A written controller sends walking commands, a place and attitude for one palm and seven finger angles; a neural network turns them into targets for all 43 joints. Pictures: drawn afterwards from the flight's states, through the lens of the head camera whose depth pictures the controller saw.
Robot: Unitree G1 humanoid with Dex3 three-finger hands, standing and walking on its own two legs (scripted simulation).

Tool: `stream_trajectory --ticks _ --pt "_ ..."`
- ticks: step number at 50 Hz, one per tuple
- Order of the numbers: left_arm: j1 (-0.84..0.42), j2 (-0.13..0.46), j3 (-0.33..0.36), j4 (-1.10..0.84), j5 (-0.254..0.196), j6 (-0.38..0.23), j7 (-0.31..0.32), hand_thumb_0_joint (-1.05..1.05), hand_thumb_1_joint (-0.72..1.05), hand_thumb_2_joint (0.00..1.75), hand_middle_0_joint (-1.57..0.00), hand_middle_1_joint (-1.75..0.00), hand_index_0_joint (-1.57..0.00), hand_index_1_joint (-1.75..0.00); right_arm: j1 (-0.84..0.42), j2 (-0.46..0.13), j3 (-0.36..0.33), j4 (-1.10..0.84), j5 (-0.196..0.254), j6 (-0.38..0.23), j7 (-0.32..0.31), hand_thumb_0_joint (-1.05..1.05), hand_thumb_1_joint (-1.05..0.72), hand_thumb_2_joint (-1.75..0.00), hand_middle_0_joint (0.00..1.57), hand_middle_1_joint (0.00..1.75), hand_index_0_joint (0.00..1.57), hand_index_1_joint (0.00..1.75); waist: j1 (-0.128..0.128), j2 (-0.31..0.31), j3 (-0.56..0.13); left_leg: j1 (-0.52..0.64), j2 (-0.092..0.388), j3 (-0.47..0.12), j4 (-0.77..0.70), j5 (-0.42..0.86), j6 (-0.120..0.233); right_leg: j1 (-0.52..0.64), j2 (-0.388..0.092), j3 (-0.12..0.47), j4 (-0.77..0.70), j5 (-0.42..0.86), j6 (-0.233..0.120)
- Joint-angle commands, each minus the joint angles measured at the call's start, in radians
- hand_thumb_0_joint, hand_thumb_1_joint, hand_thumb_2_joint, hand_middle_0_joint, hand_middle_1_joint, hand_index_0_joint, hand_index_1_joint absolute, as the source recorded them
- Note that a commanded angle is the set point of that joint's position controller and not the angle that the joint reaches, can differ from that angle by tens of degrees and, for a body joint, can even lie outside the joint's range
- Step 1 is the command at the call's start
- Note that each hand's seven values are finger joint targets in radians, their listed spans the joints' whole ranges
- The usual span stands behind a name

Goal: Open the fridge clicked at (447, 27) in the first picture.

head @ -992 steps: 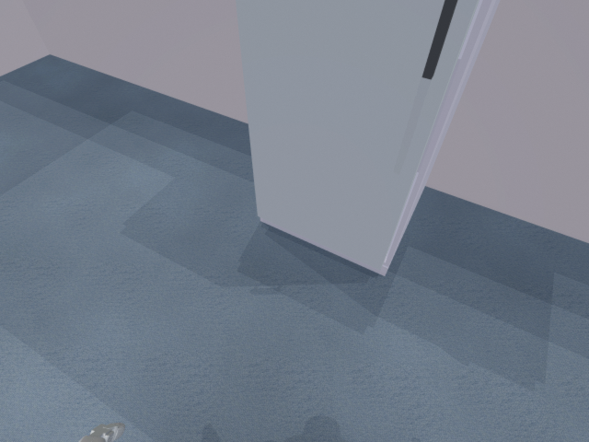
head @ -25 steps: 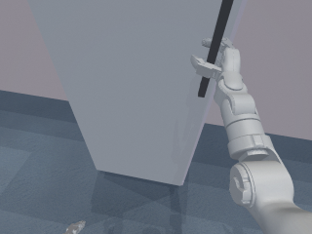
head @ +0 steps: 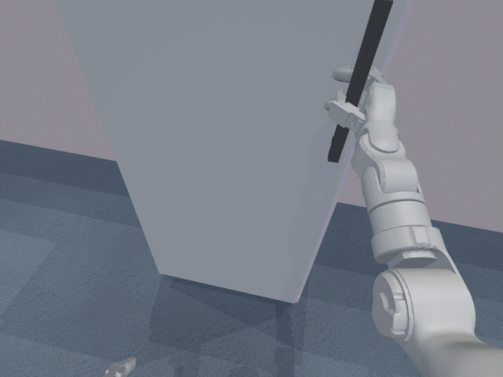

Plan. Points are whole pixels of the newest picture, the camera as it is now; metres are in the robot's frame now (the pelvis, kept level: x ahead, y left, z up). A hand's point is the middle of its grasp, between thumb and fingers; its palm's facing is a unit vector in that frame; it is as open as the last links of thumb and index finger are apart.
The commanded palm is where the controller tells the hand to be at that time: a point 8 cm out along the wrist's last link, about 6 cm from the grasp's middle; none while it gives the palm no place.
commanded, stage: grip the handle and tug to test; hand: right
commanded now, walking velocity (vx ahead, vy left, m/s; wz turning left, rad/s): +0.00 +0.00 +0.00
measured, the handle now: (353, 88) +0.51 -0.10 +0.24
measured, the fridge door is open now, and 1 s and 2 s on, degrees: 0 0 0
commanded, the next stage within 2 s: pull the door a little, standing still in 0.36 s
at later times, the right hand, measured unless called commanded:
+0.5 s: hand (336, 113) +0.45 -0.07 +0.23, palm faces +0.07 +1.00 +0.01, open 5.8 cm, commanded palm +0.41 -0.12 +0.23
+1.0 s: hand (335, 117) +0.44 -0.07 +0.22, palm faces +0.05 +1.00 -0.02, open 6.2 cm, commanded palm +0.41 -0.12 +0.21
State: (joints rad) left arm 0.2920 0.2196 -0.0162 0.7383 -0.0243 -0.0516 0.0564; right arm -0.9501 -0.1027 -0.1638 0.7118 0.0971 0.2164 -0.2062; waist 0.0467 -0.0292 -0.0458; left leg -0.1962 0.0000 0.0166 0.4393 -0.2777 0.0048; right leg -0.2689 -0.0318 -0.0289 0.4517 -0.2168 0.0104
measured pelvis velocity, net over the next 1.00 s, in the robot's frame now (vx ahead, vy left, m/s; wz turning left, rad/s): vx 0.11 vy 0.02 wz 0.05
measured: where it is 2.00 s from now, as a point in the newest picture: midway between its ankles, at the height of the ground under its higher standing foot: outside the picture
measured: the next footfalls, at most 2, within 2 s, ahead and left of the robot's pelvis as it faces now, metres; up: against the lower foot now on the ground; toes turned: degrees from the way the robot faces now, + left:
left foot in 1.38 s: +0.40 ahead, +0.08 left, +0.00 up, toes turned -3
right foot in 1.62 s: +0.24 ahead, +0.02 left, +0.00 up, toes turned -15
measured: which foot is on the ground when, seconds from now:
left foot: down 0.00-1.00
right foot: down 0.00-1.00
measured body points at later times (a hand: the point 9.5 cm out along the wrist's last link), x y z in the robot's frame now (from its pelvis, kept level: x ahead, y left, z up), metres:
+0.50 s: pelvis +0.04 +0.01 +0.00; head +0.03 +0.03 +0.45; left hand +0.20 +0.24 -0.10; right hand +0.44 -0.12 +0.23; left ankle -0.03 +0.12 -0.74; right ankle +0.01 -0.13 -0.74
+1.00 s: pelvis +0.11 +0.02 +0.01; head +0.10 +0.06 +0.46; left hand +0.28 +0.24 -0.08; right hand +0.43 -0.12 +0.23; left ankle -0.02 +0.11 -0.72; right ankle +0.02 -0.13 -0.72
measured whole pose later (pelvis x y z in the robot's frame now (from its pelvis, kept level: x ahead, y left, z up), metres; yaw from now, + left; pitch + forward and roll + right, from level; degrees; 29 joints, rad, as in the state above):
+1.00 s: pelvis +0.11 +0.02 +0.01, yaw +3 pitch +4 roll -2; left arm 0.16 0.20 -0.04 0.56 -0.03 0.11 -0.03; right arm -0.21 -0.09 -0.08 -0.35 0.15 0.51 -0.15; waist 0.00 -0.05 -0.12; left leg -0.10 0.01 0.04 0.45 -0.25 0.01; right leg -0.15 -0.03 -0.01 0.46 -0.18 0.01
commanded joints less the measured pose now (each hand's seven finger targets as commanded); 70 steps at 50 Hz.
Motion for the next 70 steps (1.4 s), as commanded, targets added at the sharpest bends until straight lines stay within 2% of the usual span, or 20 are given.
stream_trajectory --ticks 1,21,27,32,36,50,51,54,56,57,58,59,61,62,63,65,67,68,69,70 --pt "-0.074 0.108 0.038 -0.151 -0.003 -0.042 0.003 0.00 0.90 0.90 -0.20 -0.30 -0.20 -0.30 -0.463 -0.113 0.005 -0.337 0.011 -0.059 0.011 0.00 -0.90 -0.90 0.45 1.40 0.45 1.40 -0.032 0.079 -0.352 0.091 -0.027 0.029 -0.032 0.449 0.010 0.205 0.032 -0.003 -0.002 0.340 -0.043" --pt "-0.220 0.094 0.030 -0.265 -0.001 0.049 -0.028 0.00 0.90 0.90 -0.20 -0.30 -0.20 -0.30 -0.003 -0.087 0.019 -0.824 0.041 0.131 0.037 0.00 -0.90 -0.90 0.45 1.40 0.45 1.40 -0.088 0.121 -0.408 0.253 0.001 0.043 0.023 0.841 -0.006 0.251 0.042 -0.010 0.025 0.577 -0.038" --pt "-0.235 0.094 0.024 -0.238 -0.003 0.070 -0.017 0.00 0.90 0.90 -0.20 -0.30 -0.20 -0.30 -0.165 -0.068 0.049 -0.793 0.037 0.187 0.024 0.00 -0.90 -0.90 0.45 1.40 0.45 1.40 -0.046 0.097 -0.327 0.171 -0.009 0.039 -0.001 0.734 0.001 0.266 0.040 -0.001 0.026 0.525 -0.038" --pt "-0.247 0.088 0.024 -0.260 0.005 0.084 -0.024 0.00 0.90 0.90 -0.20 -0.30 -0.20 -0.30 -0.045 -0.053 0.067 -0.880 0.032 0.196 0.028 0.00 -0.90 -0.90 0.45 1.40 0.45 1.40 -0.067 0.091 -0.402 0.240 0.015 0.043 0.045 0.927 -0.015 0.269 0.051 -0.002 0.054 0.628 -0.036" --pt "-0.288 0.076 0.020 -0.291 0.002 0.091 -0.035 0.00 0.90 0.90 -0.20 -0.30 -0.20 -0.30 0.035 -0.041 0.098 -0.993 0.036 0.175 0.050 0.00 -0.90 -0.90 0.45 1.40 0.45 1.40 -0.078 0.083 -0.383 0.223 0.008 0.044 0.031 0.820 0.001 0.277 0.042 0.014 0.032 0.593 -0.038" --pt "-0.366 0.047 0.007 -0.398 -0.008 0.092 -0.097 0.00 0.90 0.90 -0.20 -0.30 -0.20 -0.30 0.711 -0.052 0.119 -1.613 0.079 0.210 0.110 0.00 -0.90 -0.90 0.45 1.40 0.45 1.40 -0.125 0.070 -0.328 0.255 0.027 0.048 0.064 0.963 -0.009 0.169 0.028 0.018 0.043 0.614 -0.033" --pt "-0.294 0.128 0.013 -0.390 0.014 0.101 -0.040 0.00 0.90 0.90 -0.20 -0.30 -0.20 -0.30 0.360 -0.318 0.061 -1.471 -0.014 0.003 0.108 0.00 -0.90 -0.90 0.45 1.40 0.45 1.40 -0.018 0.125 -0.179 0.177 0.044 0.012 0.037 1.009 -0.018 0.069 0.015 -0.012 0.165 0.596 -0.057" --pt "-0.262 0.074 0.013 -0.390 0.030 0.097 0.002 0.00 0.90 0.90 -0.20 -0.30 -0.20 -0.30 0.644 -0.206 0.085 -1.366 -0.026 -0.214 0.125 0.00 -0.90 -0.90 0.45 1.40 0.45 1.40 -0.075 0.168 -0.122 0.469 0.106 0.033 0.199 1.274 0.031 -0.298 0.067 -0.018 0.184 0.225 -0.030" --pt "-0.209 0.064 0.021 -0.380 0.041 0.066 0.001 0.00 0.90 0.90 -0.20 -0.30 -0.20 -0.30 0.634 -0.205 0.082 -1.458 -0.012 -0.310 0.136 0.00 -0.90 -0.90 0.45 1.40 0.45 1.40 -0.051 0.078 -0.138 0.379 0.053 0.090 0.430 1.347 -0.001 -0.164 0.047 -0.052 -0.060 0.442 -0.025" --pt "-0.185 0.075 0.030 -0.375 0.041 0.058 -0.009 0.00 0.90 0.90 -0.20 -0.30 -0.20 -0.30 0.645 -0.179 0.101 -1.500 0.002 -0.328 0.142 0.00 -0.90 -0.90 0.45 1.40 0.45 1.40 -0.011 -0.059 -0.193 0.078 -0.057 0.155 0.612 0.960 -0.057 0.219 -0.017 -0.010 -0.169 1.026 -0.061" --pt "-0.192 0.098 0.059 -0.373 0.045 0.066 -0.034 0.00 0.90 0.90 -0.20 -0.30 -0.20 -0.30 0.668 -0.148 0.142 -1.532 0.003 -0.330 0.143 0.00 -0.90 -0.90 0.45 1.40 0.45 1.40 -0.001 -0.341 -0.211 -0.441 -0.157 0.133 0.730 0.106 -0.059 0.743 -0.149 0.163 -0.075 1.654 -0.121" --pt "-0.175 0.077 0.069 -0.341 0.058 0.068 -0.072 0.00 0.90 0.90 -0.20 -0.30 -0.20 -0.30 0.627 -0.133 0.125 -1.557 -0.021 -0.348 0.133 0.00 -0.90 -0.90 0.45 1.40 0.45 1.40 0.023 -0.468 -0.191 -0.708 -0.155 0.098 0.760 -0.376 -0.015 0.939 -0.219 0.238 0.031 1.705 -0.123" --pt "-0.187 0.094 0.085 -0.359 0.039 0.059 -0.100 0.00 0.90 0.90 -0.20 -0.30 -0.20 -0.30 0.666 -0.182 0.052 -1.571 -0.050 -0.386 0.119 0.00 -0.90 -0.90 0.45 1.40 0.45 1.40 0.008 -0.323 -0.138 -0.826 -0.101 0.056 0.631 -0.300 0.040 0.962 -0.230 0.255 0.099 1.385 -0.137" --pt "-0.200 0.078 0.081 -0.378 0.031 0.051 -0.098 0.00 0.90 0.90 -0.20 -0.30 -0.20 -0.30 0.706 -0.203 0.033 -1.590 -0.056 -0.394 0.118 0.00 -0.90 -0.90 0.45 1.40 0.45 1.40 0.000 -0.240 -0.126 -0.728 -0.083 0.057 0.475 -0.207 0.038 0.848 -0.206 0.236 0.086 1.282 -0.119" --pt "-0.214 0.055 0.066 -0.377 0.031 0.043 -0.085 0.00 0.90 0.90 -0.20 -0.30 -0.20 -0.30 0.768 -0.216 0.025 -1.608 -0.050 -0.392 0.119 0.00 -0.90 -0.90 0.45 1.40 0.45 1.40 -0.009 -0.173 -0.144 -0.524 -0.070 0.055 0.306 -0.105 0.029 0.715 -0.176 0.222 0.083 1.238 -0.083" --pt "-0.242 0.018 0.047 -0.397 0.004 -0.007 -0.051 0.00 0.90 0.90 -0.20 -0.30 -0.20 -0.30 0.866 -0.257 -0.017 -1.678 -0.033 -0.391 0.125 0.00 -0.90 -0.90 0.45 1.40 0.45 1.40 -0.032 -0.137 -0.134 0.010 -0.066 0.085 -0.035 0.449 0.009 0.348 -0.091 0.113 0.190 0.912 -0.012" --pt "-0.317 0.030 0.031 -0.443 -0.006 -0.059 -0.004 0.00 0.90 0.90 -0.20 -0.30 -0.20 -0.30 0.945 -0.321 -0.087 -1.677 -0.034 -0.394 0.123 0.00 -0.90 -0.90 0.45 1.40 0.45 1.40 -0.095 0.028 -0.125 0.378 0.075 0.020 -0.104 0.892 0.026 0.015 0.022 0.087 0.397 0.099 0.000" --pt "-0.296 0.018 0.020 -0.432 0.009 -0.090 0.015 0.00 0.90 0.90 -0.20 -0.30 -0.20 -0.30 1.048 -0.359 -0.130 -1.613 -0.035 -0.392 0.110 0.00 -0.90 -0.90 0.45 1.40 0.45 1.40 -0.109 0.114 -0.164 0.374 0.214 -0.059 -0.026 1.119 0.060 -0.086 0.096 0.067 0.544 -0.330 -0.024" --pt "-0.284 -0.009 -0.009 -0.404 0.024 -0.102 0.024 0.00 0.90 0.90 -0.20 -0.30 -0.20 -0.30 0.975 -0.358 -0.121 -1.658 -0.015 -0.396 0.103 0.00 -0.90 -0.90 0.45 1.40 0.45 1.40 -0.107 0.181 -0.160 0.318 0.243 -0.065 -0.016 1.244 0.023 -0.095 0.116 0.075 0.651 -0.451 -0.052" --pt "-0.199 -0.009 0.007 -0.379 0.028 -0.102 0.017 0.00 0.90 0.90 -0.20 -0.30 -0.20 -0.30 1.037 -0.321 -0.132 -1.544 -0.023 -0.395 0.102 0.00 -0.90 -0.90 0.45 1.40 0.45 1.40 -0.105 0.304 -0.161 0.327 0.290 -0.190 0.053 1.341 0.034 -0.165 0.106 0.054 0.764 -0.477 -0.047"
